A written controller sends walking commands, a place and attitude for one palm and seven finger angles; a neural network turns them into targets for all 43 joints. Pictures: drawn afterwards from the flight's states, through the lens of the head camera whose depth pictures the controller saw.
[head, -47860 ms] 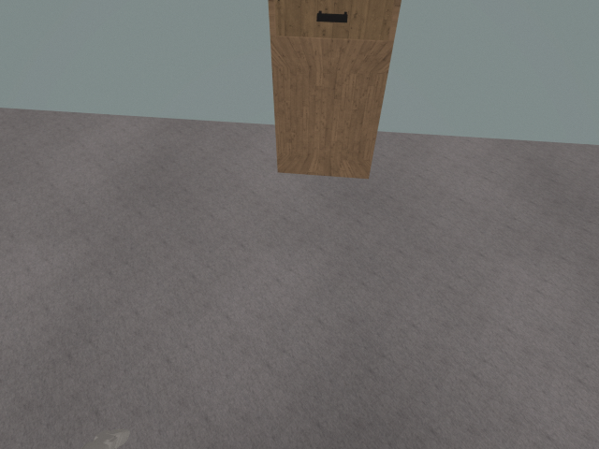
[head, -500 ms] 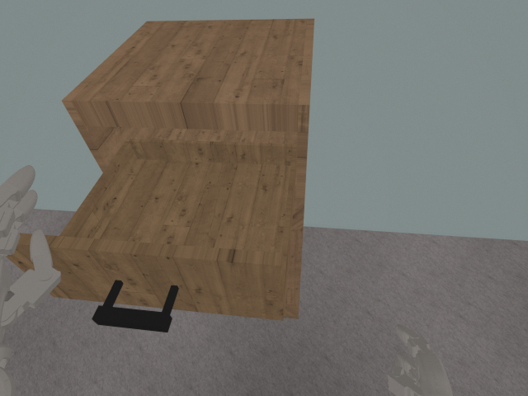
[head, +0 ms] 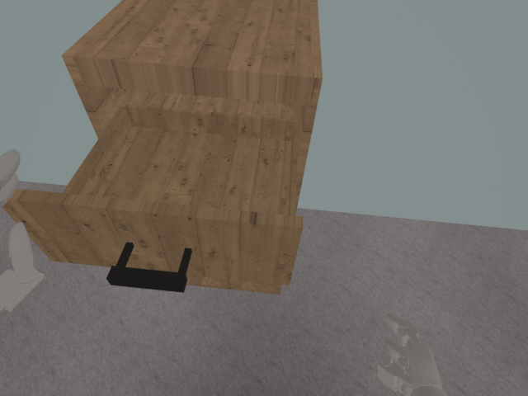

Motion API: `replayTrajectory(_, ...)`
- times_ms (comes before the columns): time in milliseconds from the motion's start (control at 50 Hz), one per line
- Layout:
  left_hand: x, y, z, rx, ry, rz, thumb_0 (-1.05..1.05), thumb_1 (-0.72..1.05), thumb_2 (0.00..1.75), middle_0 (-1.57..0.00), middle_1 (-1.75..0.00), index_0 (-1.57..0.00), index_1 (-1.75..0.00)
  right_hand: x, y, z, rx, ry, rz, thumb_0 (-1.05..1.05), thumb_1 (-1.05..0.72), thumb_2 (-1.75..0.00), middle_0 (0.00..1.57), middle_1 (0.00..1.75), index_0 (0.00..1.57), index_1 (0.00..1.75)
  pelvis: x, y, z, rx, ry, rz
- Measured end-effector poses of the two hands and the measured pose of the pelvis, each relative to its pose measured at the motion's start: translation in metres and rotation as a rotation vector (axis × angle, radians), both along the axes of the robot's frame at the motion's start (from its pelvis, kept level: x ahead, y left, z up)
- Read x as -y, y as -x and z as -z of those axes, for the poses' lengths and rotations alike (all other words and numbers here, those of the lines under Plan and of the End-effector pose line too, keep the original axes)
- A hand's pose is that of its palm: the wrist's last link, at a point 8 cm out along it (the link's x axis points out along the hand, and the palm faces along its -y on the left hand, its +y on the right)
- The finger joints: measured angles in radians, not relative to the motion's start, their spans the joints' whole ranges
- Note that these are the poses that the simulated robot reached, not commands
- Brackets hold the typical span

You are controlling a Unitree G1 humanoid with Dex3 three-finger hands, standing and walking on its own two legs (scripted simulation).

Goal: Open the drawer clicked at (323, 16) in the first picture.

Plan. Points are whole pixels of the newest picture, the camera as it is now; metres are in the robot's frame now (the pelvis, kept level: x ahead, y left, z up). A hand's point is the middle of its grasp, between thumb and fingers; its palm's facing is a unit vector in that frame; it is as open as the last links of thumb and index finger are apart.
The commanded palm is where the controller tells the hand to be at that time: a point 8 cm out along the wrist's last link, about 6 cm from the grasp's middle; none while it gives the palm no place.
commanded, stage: step back with the hand held close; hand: left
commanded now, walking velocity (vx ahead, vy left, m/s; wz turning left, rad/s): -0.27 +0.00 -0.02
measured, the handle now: (152, 265) +0.29 +0.20 +0.03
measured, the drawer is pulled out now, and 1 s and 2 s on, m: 0.29 0.29 0.29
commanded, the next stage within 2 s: stop stepping back and stand still in 0.74 s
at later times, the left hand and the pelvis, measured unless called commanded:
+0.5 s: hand (25, 344) +0.13 +0.21 +0.19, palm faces +0.33 -0.81 -0.48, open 7.4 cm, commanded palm +0.06 +0.27 +0.21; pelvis -0.07 -0.01 -0.01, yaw -1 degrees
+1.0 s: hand out of the picture +0.01 +0.17 +0.21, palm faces +0.32 -0.81 -0.50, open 7.4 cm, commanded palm -0.05 +0.23 +0.21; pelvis -0.19 -0.05 +0.00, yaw -1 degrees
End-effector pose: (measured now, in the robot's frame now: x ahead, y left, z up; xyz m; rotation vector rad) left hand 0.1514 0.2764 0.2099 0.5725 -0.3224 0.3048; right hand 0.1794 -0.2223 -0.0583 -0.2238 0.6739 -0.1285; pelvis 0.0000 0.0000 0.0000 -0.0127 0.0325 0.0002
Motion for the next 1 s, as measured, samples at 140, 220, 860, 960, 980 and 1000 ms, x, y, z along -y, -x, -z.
replayTrajectory(140,-0.003,0.024,0.003,0.058,0.042,-0.011,0.02,0.89,0.90,-0.21,-0.30,-0.22,-0.30,-0.003,0.025,0.003,-0.002,0.017,-0.020,0.01,-0.90,-0.90,0.20,0.30,0.20,0.30,-0.004,0.019,0.003,0.007,0.018,-0.005)
replayTrajectory(220,-0.008,0.031,0.001,0.086,0.042,-0.006,0.02,0.89,0.90,-0.21,-0.30,-0.22,-0.30,-0.002,0.044,0.006,-0.027,0.043,-0.007,0.01,-0.90,-0.90,0.20,0.30,0.20,0.30,-0.010,0.028,0.005,0.013,0.027,-0.004)
replayTrajectory(860,0.021,0.139,0.000,0.036,0.045,0.029,0.02,0.89,0.90,-0.21,-0.30,-0.21,-0.30,0.008,0.149,0.001,-0.012,-0.010,-0.031,0.01,-0.90,-0.90,0.20,0.30,0.20,0.30,0.017,0.146,-0.003,-0.005,0.007,0.012)
replayTrajectory(960,0.058,0.167,-0.012,0.069,-0.033,0.091,0.02,0.89,0.90,-0.21,-0.30,-0.21,-0.30,0.017,0.175,0.012,0.022,-0.070,-0.056,0.01,-0.90,-0.90,0.20,0.30,0.20,0.30,0.040,0.178,0.006,-0.005,0.002,0.029)
replayTrajectory(980,0.063,0.172,-0.013,0.061,-0.042,0.092,0.02,0.89,0.90,-0.21,-0.30,-0.22,-0.30,0.022,0.183,0.014,0.011,-0.078,-0.050,0.01,-0.90,-0.90,0.20,0.30,0.20,0.30,0.043,0.184,0.005,0.003,0.011,0.024)
replayTrajectory(1000,0.066,0.177,-0.014,0.052,-0.048,0.089,0.02,0.89,0.90,-0.21,-0.30,-0.22,-0.30,0.027,0.192,0.016,-0.006,-0.081,-0.042,0.01,-0.90,-0.90,0.20,0.30,0.20,0.30,0.047,0.189,0.003,0.009,0.010,0.016)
